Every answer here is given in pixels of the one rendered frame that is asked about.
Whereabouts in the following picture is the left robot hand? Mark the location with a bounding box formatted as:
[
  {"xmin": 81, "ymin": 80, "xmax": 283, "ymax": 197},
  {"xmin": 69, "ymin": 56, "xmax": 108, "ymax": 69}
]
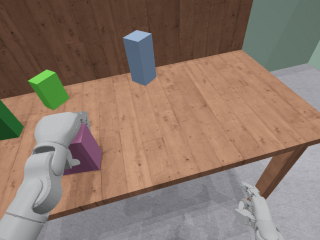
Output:
[{"xmin": 34, "ymin": 111, "xmax": 91, "ymax": 170}]

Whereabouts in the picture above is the table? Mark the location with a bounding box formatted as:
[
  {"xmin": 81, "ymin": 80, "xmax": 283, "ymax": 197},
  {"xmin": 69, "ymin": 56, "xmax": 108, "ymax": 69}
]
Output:
[{"xmin": 0, "ymin": 0, "xmax": 320, "ymax": 223}]

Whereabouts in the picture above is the sponge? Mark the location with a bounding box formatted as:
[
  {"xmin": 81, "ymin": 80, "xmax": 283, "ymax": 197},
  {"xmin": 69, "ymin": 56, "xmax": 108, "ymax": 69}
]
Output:
[{"xmin": 63, "ymin": 123, "xmax": 102, "ymax": 175}]

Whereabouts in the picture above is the robot right forearm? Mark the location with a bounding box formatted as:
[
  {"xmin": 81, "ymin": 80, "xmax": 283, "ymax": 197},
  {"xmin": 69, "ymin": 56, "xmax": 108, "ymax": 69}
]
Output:
[{"xmin": 254, "ymin": 220, "xmax": 285, "ymax": 240}]

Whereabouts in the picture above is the right robot hand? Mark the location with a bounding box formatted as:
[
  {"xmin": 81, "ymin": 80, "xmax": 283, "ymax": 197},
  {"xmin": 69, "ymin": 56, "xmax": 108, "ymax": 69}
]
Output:
[{"xmin": 235, "ymin": 181, "xmax": 274, "ymax": 229}]

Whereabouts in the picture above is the robot left forearm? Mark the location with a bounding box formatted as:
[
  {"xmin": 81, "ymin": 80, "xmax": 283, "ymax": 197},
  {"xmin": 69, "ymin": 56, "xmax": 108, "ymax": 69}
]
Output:
[{"xmin": 0, "ymin": 142, "xmax": 68, "ymax": 240}]

